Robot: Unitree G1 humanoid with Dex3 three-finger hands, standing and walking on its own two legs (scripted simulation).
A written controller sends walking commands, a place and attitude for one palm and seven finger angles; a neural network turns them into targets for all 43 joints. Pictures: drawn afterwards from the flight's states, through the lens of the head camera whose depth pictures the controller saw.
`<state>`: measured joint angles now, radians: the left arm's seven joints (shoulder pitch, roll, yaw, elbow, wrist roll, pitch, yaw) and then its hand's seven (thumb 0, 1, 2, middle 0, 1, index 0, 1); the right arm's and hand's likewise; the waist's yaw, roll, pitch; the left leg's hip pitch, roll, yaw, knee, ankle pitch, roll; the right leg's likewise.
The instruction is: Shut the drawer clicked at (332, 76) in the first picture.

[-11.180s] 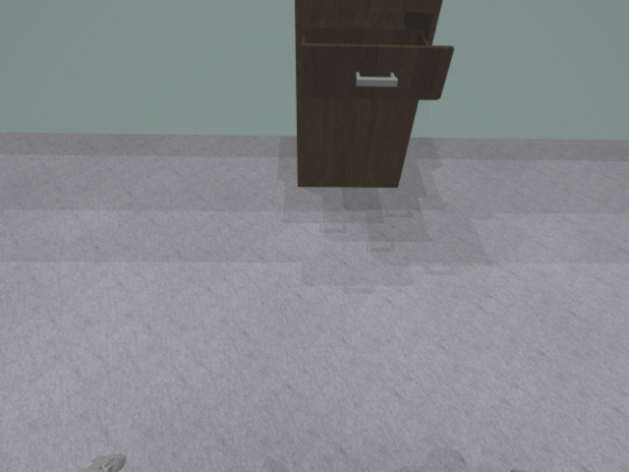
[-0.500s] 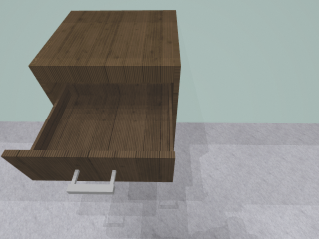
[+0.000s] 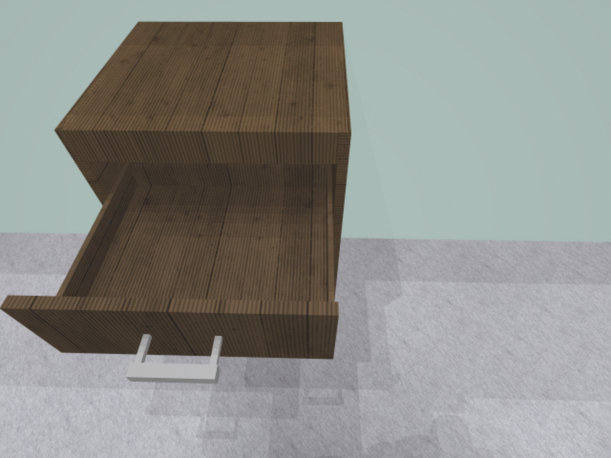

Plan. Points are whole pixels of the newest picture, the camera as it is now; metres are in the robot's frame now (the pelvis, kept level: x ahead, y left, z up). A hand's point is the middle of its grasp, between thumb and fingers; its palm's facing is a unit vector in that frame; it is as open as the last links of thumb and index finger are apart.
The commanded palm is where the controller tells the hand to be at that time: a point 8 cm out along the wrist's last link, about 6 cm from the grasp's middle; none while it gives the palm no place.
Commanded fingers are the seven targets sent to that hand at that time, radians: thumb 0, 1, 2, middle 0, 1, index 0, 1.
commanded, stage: look again from close up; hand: left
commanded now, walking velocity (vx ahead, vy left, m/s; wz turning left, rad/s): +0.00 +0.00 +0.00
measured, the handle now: (177, 358) +0.26 +0.21 -0.06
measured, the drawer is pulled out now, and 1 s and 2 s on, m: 0.30 0.29 0.29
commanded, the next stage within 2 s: raise the hand and make a fist in 0.06 s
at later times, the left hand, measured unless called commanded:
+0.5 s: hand out of the picture +0.10 +0.17 -0.05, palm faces +0.17 -0.99 +0.00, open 7.0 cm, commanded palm +0.08 +0.22 -0.04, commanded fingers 0.00 0.90 0.90 -0.56 -0.69 -0.56 -0.69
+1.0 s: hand out of the picture +0.11 +0.17 -0.01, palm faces +0.04 -1.00 -0.04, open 3.8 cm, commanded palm +0.06 +0.23 +0.00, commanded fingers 0.00 0.90 0.90 -1.06 -1.23 -1.06 -1.23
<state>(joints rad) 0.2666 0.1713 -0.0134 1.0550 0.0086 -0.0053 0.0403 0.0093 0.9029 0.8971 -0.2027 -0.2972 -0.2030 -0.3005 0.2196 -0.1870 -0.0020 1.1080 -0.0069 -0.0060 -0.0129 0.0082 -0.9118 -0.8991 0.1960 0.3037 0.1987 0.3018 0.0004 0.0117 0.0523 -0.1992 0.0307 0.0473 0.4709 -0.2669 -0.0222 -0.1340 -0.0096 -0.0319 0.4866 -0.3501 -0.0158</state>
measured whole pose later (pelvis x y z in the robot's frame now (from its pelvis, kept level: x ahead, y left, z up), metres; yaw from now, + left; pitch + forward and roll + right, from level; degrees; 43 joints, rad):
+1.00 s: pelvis -0.07 +0.01 -0.07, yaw +2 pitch +10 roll -2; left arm 0.60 0.17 0.07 -0.17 -0.22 -0.36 -0.19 0.02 0.90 0.90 -0.87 -1.02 -0.87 -1.03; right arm 0.28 -0.20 0.00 0.58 0.04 -0.22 -0.06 0.02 -0.90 -0.90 0.20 0.30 0.20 0.30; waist -0.01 0.05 -0.12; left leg -0.80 0.05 -0.02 1.06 -0.43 -0.01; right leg -0.69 -0.01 -0.08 1.04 -0.52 -0.02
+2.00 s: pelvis -0.05 +0.01 -0.06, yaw +3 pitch +7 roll -2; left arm 0.83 0.20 0.03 -0.44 -0.22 -0.29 -0.16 0.02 0.90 0.90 -1.40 -1.60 -1.40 -1.60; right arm 0.27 -0.22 -0.01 0.47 0.06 -0.19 -0.05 0.02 -0.91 -0.90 0.20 0.30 0.20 0.30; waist 0.01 0.06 -0.14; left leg -0.69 0.04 -0.03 1.01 -0.44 -0.01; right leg -0.57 -0.01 -0.09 0.97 -0.53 -0.01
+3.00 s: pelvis -0.06 +0.01 -0.10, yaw +2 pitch +15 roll -3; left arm 0.55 0.17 -0.02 -0.19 -0.15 -0.39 -0.10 0.02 0.90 0.90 -1.40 -1.60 -1.40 -1.60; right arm 0.22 -0.22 0.01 0.46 0.02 -0.14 -0.03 0.02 -0.91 -0.90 0.20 0.30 0.20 0.30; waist -0.02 0.04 -0.16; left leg -0.99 0.04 -0.03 1.22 -0.49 0.00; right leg -0.87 -0.01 -0.09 1.19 -0.59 -0.01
